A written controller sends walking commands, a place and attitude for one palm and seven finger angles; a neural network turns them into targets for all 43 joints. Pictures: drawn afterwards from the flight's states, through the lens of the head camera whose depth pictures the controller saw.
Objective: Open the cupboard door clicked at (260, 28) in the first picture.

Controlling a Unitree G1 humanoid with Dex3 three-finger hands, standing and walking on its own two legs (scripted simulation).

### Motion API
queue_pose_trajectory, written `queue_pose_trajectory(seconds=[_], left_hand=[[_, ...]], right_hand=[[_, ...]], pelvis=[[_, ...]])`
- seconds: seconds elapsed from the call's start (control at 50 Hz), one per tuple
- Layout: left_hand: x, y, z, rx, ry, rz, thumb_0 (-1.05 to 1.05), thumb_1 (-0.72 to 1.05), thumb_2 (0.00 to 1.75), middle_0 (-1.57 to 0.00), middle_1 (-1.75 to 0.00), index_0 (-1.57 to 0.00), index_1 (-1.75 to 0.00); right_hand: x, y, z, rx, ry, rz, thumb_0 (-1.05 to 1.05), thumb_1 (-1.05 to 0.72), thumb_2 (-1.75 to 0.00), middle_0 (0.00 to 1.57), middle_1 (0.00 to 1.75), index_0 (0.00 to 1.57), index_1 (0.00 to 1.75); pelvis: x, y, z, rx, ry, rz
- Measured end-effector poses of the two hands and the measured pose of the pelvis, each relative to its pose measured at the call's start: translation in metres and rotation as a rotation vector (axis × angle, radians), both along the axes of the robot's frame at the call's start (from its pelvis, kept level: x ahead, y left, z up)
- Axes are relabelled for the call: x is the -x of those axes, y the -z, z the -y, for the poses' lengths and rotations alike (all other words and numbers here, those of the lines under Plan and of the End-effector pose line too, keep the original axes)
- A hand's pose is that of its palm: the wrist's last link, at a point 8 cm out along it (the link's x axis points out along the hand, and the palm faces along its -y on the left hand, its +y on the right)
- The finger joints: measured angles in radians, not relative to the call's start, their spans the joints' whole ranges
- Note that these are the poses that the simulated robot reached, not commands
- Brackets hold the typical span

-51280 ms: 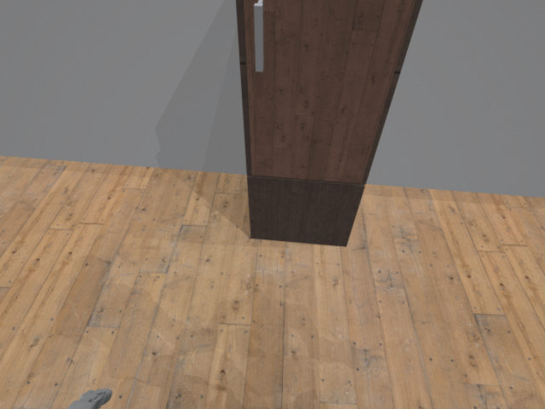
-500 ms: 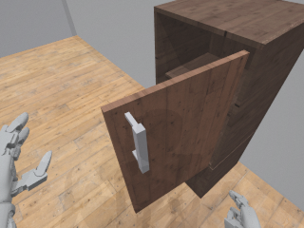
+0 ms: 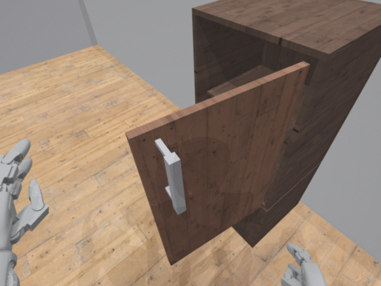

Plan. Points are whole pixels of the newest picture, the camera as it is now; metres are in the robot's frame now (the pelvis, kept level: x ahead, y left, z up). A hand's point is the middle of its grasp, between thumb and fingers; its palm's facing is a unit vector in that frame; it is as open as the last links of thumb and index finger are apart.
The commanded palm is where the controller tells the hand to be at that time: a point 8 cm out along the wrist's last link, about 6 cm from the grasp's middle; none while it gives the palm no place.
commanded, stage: step back with the hand held close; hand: left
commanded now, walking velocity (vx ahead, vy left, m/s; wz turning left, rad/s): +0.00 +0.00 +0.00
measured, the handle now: (170, 178) +0.27 +0.07 +0.14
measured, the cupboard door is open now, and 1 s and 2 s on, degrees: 83 83 83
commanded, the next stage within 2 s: stop stepping back and stand still in 1.08 s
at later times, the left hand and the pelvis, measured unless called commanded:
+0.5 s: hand (28, 227) +0.16 +0.27 +0.15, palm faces +0.32 -0.79 -0.52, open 7.4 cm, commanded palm +0.10 +0.31 +0.17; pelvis -0.05 +0.01 -0.01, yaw -2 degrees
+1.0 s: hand out of the picture +0.06 +0.30 +0.17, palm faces +0.41 -0.79 -0.46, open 7.5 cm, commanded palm -0.01 +0.33 +0.17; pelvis -0.15 +0.03 -0.01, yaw +0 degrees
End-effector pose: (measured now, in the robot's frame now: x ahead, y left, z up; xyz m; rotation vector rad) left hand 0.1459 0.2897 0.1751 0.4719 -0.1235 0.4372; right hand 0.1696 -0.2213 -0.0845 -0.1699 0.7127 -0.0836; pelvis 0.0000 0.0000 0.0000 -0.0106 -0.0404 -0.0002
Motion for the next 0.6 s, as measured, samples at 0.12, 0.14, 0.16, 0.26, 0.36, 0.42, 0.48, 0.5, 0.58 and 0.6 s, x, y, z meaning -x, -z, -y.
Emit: queue_pose_trajectory(seconds=[0.12, 0.14, 0.16, 0.26, 0.36, 0.42, 0.48, 0.5, 0.58, 0.6], left_hand=[[-0.002, -0.005, -0.006, -0.042, 0.002, 0.012, 0.02, 0.88, 0.9, -0.21, -0.3, -0.21, -0.3], [-0.003, -0.007, -0.01, -0.06, 0.003, 0.018, 0.02, 0.88, 0.9, -0.21, -0.3, -0.21, -0.3], [-0.005, -0.007, -0.012, -0.072, 0.005, 0.021, 0.01, 0.88, 0.9, -0.21, -0.3, -0.21, -0.3], [-0.011, 0.009, -0.009, -0.053, 0.061, -0.025, 0.01, 0.89, 0.9, -0.2, -0.3, -0.2, -0.3], [-0.005, 0.022, 0.001, -0.044, 0.157, -0.08, 0.02, 0.89, 0.9, -0.21, -0.3, -0.21, -0.3], [0.006, 0.014, -0.004, -0.084, 0.182, -0.05, 0.02, 0.88, 0.9, -0.21, -0.3, -0.21, -0.3], [0.02, 0.003, -0.012, -0.133, 0.167, 0.0, 0.02, 0.88, 0.9, -0.21, -0.3, -0.21, -0.3], [0.026, 0.0, -0.015, -0.144, 0.156, 0.016, 0.02, 0.88, 0.9, -0.21, -0.3, -0.21, -0.3], [0.048, -0.005, -0.02, -0.152, 0.097, 0.051, 0.01, 0.88, 0.9, -0.21, -0.3, -0.21, -0.3], [0.054, -0.005, -0.02, -0.146, 0.083, 0.053, 0.01, 0.88, 0.9, -0.21, -0.3, -0.21, -0.3]], right_hand=[[0.003, 0.0, 0.003, 0.001, 0.006, -0.015, 0.02, -0.9, -0.9, 0.2, 0.3, 0.2, 0.3], [0.005, -0.001, 0.005, 0.005, 0.01, -0.024, 0.02, -0.9, -0.9, 0.2, 0.3, 0.2, 0.3], [0.007, -0.001, 0.006, 0.011, 0.015, -0.032, 0.02, -0.9, -0.9, 0.2, 0.3, 0.2, 0.3], [0.022, -0.006, 0.016, 0.05, 0.054, -0.057, 0.02, -0.9, -0.9, 0.2, 0.3, 0.2, 0.3], [0.042, -0.011, 0.022, 0.081, 0.113, -0.064, 0.02, -0.9, -0.9, 0.2, 0.3, 0.2, 0.3], [0.053, -0.014, 0.019, 0.092, 0.128, -0.062, 0.02, -0.9, -0.9, 0.2, 0.3, 0.2, 0.3], [0.064, -0.013, 0.013, 0.091, 0.122, -0.05, 0.02, -0.9, -0.9, 0.2, 0.3, 0.2, 0.3], [0.067, -0.012, 0.011, 0.087, 0.115, -0.044, 0.02, -0.9, -0.9, 0.2, 0.3, 0.2, 0.3], [0.08, -0.004, 0.001, 0.056, 0.079, -0.022, 0.02, -0.9, -0.9, 0.2, 0.3, 0.2, 0.3], [0.083, -0.001, -0.002, 0.046, 0.07, -0.019, 0.02, -0.9, -0.9, 0.2, 0.3, 0.2, 0.3]], pelvis=[[0.005, 0.0, 0.004, 0.006, 0.007, -0.009], [0.007, 0.0, 0.004, 0.009, 0.011, -0.013], [0.009, 0.0, 0.005, 0.01, 0.014, -0.018], [0.02, 0.0, -0.001, 0.01, 0.035, -0.041], [0.032, 0.003, -0.009, 0.006, 0.041, -0.048], [0.041, 0.005, -0.011, 0.003, 0.038, -0.047], [0.051, 0.008, -0.012, -0.001, 0.036, -0.04], [0.055, 0.009, -0.012, -0.002, 0.036, -0.037], [0.07, 0.012, -0.013, 0.001, 0.036, -0.023], [0.073, 0.013, -0.013, 0.002, 0.035, -0.019]])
